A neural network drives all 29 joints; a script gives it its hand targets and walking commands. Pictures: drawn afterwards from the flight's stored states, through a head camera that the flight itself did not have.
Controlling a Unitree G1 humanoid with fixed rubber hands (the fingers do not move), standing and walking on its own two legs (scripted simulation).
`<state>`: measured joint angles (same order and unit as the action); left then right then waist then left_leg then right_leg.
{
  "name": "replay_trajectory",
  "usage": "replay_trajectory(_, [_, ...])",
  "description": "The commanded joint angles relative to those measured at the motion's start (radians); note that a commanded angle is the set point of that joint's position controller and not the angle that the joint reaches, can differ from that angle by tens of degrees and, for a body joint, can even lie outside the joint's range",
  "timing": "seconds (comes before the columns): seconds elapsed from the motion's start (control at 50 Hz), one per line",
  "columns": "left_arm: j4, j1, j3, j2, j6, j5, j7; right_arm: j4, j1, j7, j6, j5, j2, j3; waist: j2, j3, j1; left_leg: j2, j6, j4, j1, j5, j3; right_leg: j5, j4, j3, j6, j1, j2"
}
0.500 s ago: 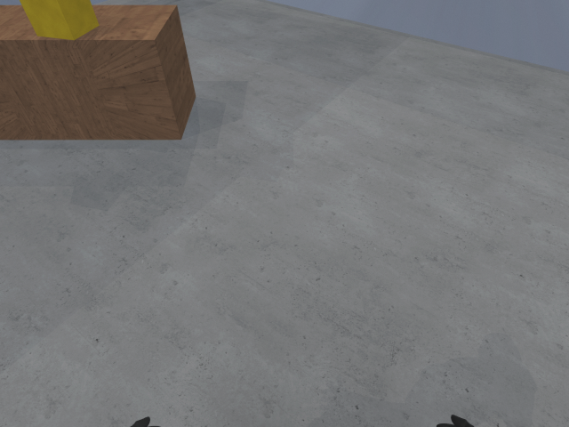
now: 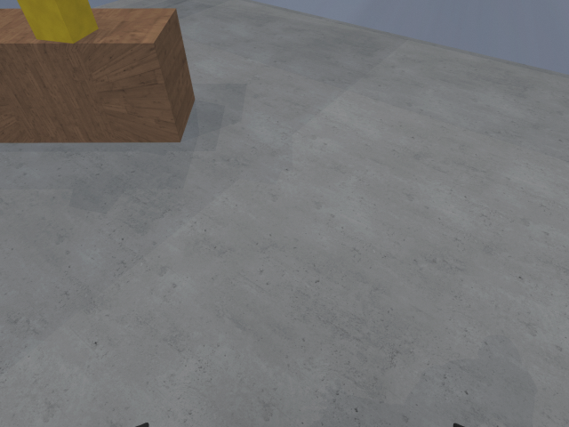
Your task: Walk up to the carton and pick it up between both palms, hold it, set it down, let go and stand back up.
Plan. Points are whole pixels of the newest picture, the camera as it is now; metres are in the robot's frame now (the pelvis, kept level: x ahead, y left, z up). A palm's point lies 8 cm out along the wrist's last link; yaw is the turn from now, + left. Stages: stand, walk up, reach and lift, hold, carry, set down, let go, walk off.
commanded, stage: stand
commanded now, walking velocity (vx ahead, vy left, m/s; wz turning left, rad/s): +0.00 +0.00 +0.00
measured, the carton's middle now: (56, 6) +1.89 +1.14 -0.06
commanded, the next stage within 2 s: none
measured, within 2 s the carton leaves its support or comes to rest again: neither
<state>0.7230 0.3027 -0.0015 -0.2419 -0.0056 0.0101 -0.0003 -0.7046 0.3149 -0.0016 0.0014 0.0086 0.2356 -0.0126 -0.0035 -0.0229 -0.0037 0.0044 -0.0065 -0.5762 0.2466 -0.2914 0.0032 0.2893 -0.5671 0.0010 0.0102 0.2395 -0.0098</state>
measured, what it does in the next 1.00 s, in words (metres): stands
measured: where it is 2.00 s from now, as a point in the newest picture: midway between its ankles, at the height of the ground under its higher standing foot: outside the picture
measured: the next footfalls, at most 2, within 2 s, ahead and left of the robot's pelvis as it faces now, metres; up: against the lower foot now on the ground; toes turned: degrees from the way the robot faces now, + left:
none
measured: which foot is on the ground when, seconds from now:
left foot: down 0.00-1.00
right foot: down 0.00-1.00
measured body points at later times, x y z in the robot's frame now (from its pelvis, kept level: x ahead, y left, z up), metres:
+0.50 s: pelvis +0.00 +0.00 +0.00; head +0.00 +0.00 +0.45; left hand +0.09 +0.25 -0.12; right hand +0.09 -0.25 -0.12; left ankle +0.01 +0.11 -0.73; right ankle +0.01 -0.13 -0.73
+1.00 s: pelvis +0.01 +0.00 +0.00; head +0.00 +0.01 +0.45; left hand +0.08 +0.26 -0.12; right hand +0.08 -0.25 -0.12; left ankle +0.01 +0.11 -0.73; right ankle +0.01 -0.13 -0.73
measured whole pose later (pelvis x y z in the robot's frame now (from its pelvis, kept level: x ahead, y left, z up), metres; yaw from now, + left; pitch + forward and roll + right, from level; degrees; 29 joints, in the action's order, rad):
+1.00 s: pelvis +0.01 +0.00 +0.00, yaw +0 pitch -2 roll +0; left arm 0.79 0.31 0.00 -0.24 -0.01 0.01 0.01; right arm -0.76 0.32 -0.01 0.00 0.00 0.24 -0.01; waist 0.00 -0.02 -0.01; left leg 0.01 -0.01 -0.53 0.21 -0.28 0.00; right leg 0.28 -0.53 0.01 0.01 0.21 -0.01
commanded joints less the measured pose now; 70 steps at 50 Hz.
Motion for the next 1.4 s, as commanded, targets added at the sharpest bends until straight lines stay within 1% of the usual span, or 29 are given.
replay_trajectory(0.0, [-0.079,0.006,-0.039,-0.133,0.025,0.0,0.006,0.089,0.006,-0.006,0.023,0.0,0.134,-0.038,0.018,-0.01,0.001,-0.083,-0.023,0.143,0.026,0.059,0.102,-0.072,0.116,0.098,-0.038,0.024,-0.069])
replay_trajectory(0.06, [-0.078,0.005,-0.041,-0.127,0.025,0.0,0.006,0.088,0.011,-0.007,0.024,-0.001,0.138,-0.038,-0.004,-0.013,0.0,-0.086,-0.023,0.146,0.03,0.05,0.107,-0.064,0.118,0.093,-0.039,0.024,-0.067])
replay_trajectory(0.08, [-0.076,0.01,-0.04,-0.13,0.026,0.001,0.006,0.085,0.009,-0.007,0.024,0.0,0.138,-0.039,0.003,-0.015,-0.002,-0.084,-0.021,0.143,0.025,0.052,0.095,-0.066,0.121,0.096,-0.039,0.028,-0.071])
replay_trajectory(0.14, [-0.075,0.007,-0.039,-0.13,0.027,-0.001,0.007,0.081,0.011,-0.008,0.025,0.0,0.138,-0.037,0.016,-0.01,-0.002,-0.085,-0.021,0.141,0.023,0.079,0.095,-0.092,0.116,0.1,-0.038,0.018,-0.071])
replay_trajectory(0.24, [-0.068,0.009,-0.039,-0.127,0.025,-0.002,0.007,0.076,0.013,-0.008,0.024,-0.003,0.137,-0.038,0.0,0.008,0.003,-0.088,-0.021,0.142,0.012,0.092,0.099,-0.101,0.116,0.09,-0.038,0.016,-0.067])
replay_trajectory(0.36, [-0.057,0.015,-0.038,-0.129,0.024,-0.003,0.009,0.064,0.017,-0.01,0.023,-0.001,0.135,-0.037,0.008,-0.014,-0.001,-0.086,-0.022,0.145,0.015,0.08,0.093,-0.085,0.126,0.101,-0.039,0.022,-0.072])
replay_trajectory(0.4, [-0.053,0.011,-0.039,-0.135,0.025,-0.001,0.009,0.06,0.024,-0.011,0.024,-0.001,0.137,-0.036,-0.018,0.001,-0.001,-0.087,-0.02,0.144,0.009,0.084,0.098,-0.089,0.122,0.099,-0.039,0.014,-0.071])
replay_trajectory(0.46, [-0.051,0.01,-0.037,-0.134,0.024,-0.002,0.009,0.054,0.019,-0.01,0.022,-0.001,0.134,-0.032,0.003,-0.021,0.004,-0.082,-0.018,0.138,0.01,0.087,0.087,-0.089,0.134,0.106,-0.043,0.027,-0.077])
replay_trajectory(0.52, [-0.046,0.011,-0.038,-0.133,0.024,-0.002,0.011,0.053,0.019,-0.011,0.025,-0.004,0.138,-0.033,0.005,0.001,0.003,-0.088,-0.021,0.144,-0.008,0.125,0.095,-0.119,0.12,0.1,-0.042,0.013,-0.073])
replay_trajectory(0.56, [-0.044,0.017,-0.037,-0.13,0.023,-0.002,0.011,0.046,0.014,-0.012,0.026,-0.004,0.142,-0.035,0.026,0.012,-0.003,-0.094,-0.025,0.146,-0.001,0.135,0.097,-0.127,0.117,0.095,-0.039,-0.007,-0.073])
replay_trajectory(0.58, [-0.04,0.015,-0.036,-0.134,0.023,-0.003,0.012,0.047,0.009,-0.012,0.025,-0.006,0.14,-0.035,0.021,-0.006,-0.005,-0.091,-0.025,0.15,0.007,0.13,0.1,-0.122,0.123,0.096,-0.038,0.004,-0.073])
replay_trajectory(0.6, [-0.038,0.011,-0.037,-0.131,0.023,-0.002,0.012,0.047,0.014,-0.012,0.025,-0.004,0.136,-0.034,0.002,-0.006,0.0,-0.091,-0.022,0.148,0.003,0.127,0.099,-0.12,0.122,0.09,-0.037,-0.003,-0.073])
replay_trajectory(0.64, [-0.038,0.012,-0.035,-0.129,0.023,-0.003,0.012,0.046,0.02,-0.013,0.025,-0.007,0.141,-0.032,0.011,0.002,-0.001,-0.091,-0.02,0.149,0.001,0.151,0.097,-0.149,0.118,0.087,-0.038,-0.009,-0.071])
replay_trajectory(0.66, [-0.037,0.022,-0.035,-0.13,0.023,-0.004,0.013,0.041,0.016,-0.014,0.024,-0.004,0.14,-0.035,0.017,0.006,-0.004,-0.089,-0.021,0.147,-0.009,0.14,0.092,-0.142,0.121,0.094,-0.037,-0.008,-0.072])
replay_trajectory(0.7, [-0.034,0.011,-0.035,-0.134,0.022,-0.003,0.014,0.041,0.025,-0.013,0.024,-0.007,0.139,-0.034,0.0,-0.004,0.004,-0.09,-0.02,0.151,0.002,0.152,0.094,-0.151,0.119,0.088,-0.037,-0.009,-0.073])
replay_trajectory(0.76, [-0.029,0.016,-0.032,-0.128,0.022,-0.004,0.013,0.036,0.018,-0.015,0.023,-0.003,0.143,-0.034,0.014,0.001,-0.002,-0.093,-0.023,0.155,-0.006,0.146,0.092,-0.148,0.125,0.092,-0.038,-0.01,-0.074])
replay_trajectory(0.8, [-0.023,0.014,-0.033,-0.13,0.021,-0.004,0.014,0.033,0.023,-0.014,0.021,-0.007,0.14,-0.035,0.001,-0.024,0.004,-0.089,-0.021,0.162,0.002,0.117,0.092,-0.123,0.134,0.094,-0.037,0.005,-0.075])
replay_trajectory(0.82, [-0.023,0.016,-0.034,-0.131,0.021,-0.004,0.014,0.03,0.025,-0.015,0.022,-0.003,0.138,-0.033,-0.004,-0.016,0.0,-0.092,-0.021,0.162,-0.006,0.117,0.093,-0.12,0.133,0.096,-0.038,0.0,-0.076])
replay_trajectory(0.88, [-0.014,0.015,-0.034,-0.134,0.021,-0.003,0.014,0.025,0.022,-0.014,0.021,-0.004,0.139,-0.032,0.013,-0.027,0.0,-0.09,-0.02,0.168,-0.004,0.108,0.09,-0.116,0.139,0.101,-0.037,0.002,-0.074])
replay_trajectory(0.9, [-0.013,0.015,-0.032,-0.136,0.022,-0.003,0.014,0.024,0.022,-0.014,0.022,-0.004,0.139,-0.031,0.007,-0.018,0.001,-0.09,-0.02,0.167,-0.006,0.118,0.092,-0.127,0.136,0.098,-0.037,-0.003,-0.074])
replay_trajectory(0.96, [-0.01,0.019,-0.034,-0.134,0.021,-0.003,0.015,0.021,0.021,-0.014,0.023,-0.006,0.141,-0.031,0.018,-0.017,0.0,-0.089,-0.019,0.177,0.006,0.097,0.094,-0.115,0.137,0.094,-0.032,-0.01,-0.07])
replay_trajectory(0.98, [-0.007,0.019,-0.035,-0.136,0.021,-0.002,0.015,0.019,0.02,-0.014,0.023,-0.005,0.14,-0.033,0.002,-0.025,-0.004,-0.089,-0.018,0.173,0.011,0.095,0.093,-0.117,0.14,0.093,-0.031,-0.007,-0.07])
replay_trajectory(1.02, [-0.006,0.024,-0.033,-0.132,0.022,-0.004,0.016,0.018,0.026,-0.015,0.022,-0.006,0.144,-0.033,-0.008,-0.016,-0.001,-0.088,-0.019,0.17,-0.003,0.1,0.093,-0.112,0.146,0.095,-0.034,0.002,-0.072])
replay_trajectory(1.08, [0.001,0.028,-0.035,-0.134,0.021,-0.004,0.016,0.007,0.032,-0.015,0.022,-0.004,0.14,-0.034,0.014,-0.024,0.002,-0.091,-0.021,0.183,0.005,0.064,0.097,-0.086,0.146,0.093,-0.031,0.001,-0.071])
replay_trajectory(1.22, [0.015,0.037,-0.03,-0.13,0.022,-0.005,0.018,-0.009,0.029,-0.016,0.022,-0.005,0.142,-0.032,-0.005,-0.024,-0.002,-0.091,-0.021,0.181,-0.007,0.102,0.093,-0.117,0.15,0.099,-0.031,0.002,-0.073])
replay_trajectory(1.26, [0.018,0.036,-0.031,-0.134,0.023,-0.004,0.019,-0.014,0.034,-0.017,0.022,-0.004,0.14,-0.034,0.021,-0.023,0.002,-0.091,-0.019,0.183,-0.004,0.095,0.093,-0.117,0.15,0.101,-0.031,-0.008,-0.073])
replay_trajectory(1.32, [0.022,0.037,-0.032,-0.134,0.022,-0.004,0.018,-0.016,0.033,-0.017,0.022,-0.006,0.139,-0.03,0.001,-0.019,0.004,-0.093,-0.019,0.193,-0.007,0.074,0.097,-0.1,0.152,0.095,-0.031,-0.005,-0.069])
replay_trajectory(1.34, [0.026,0.039,-0.032,-0.132,0.021,-0.004,0.019,-0.023,0.03,-0.018,0.022,-0.006,0.142,-0.031,0.011,-0.024,-0.001,-0.093,-0.019,0.192,-0.001,0.07,0.097,-0.097,0.155,0.095,-0.032,-0.003,-0.072])
replay_trajectory(1.38, [0.03,0.049,-0.029,-0.13,0.021,-0.005,0.019,-0.029,0.036,-0.018,0.022,-0.006,0.141,-0.03,0.006,-0.032,-0.003,-0.092,-0.02,0.197,0.004,0.067,0.095,-0.096,0.156,0.096,-0.031,-0.001,-0.072])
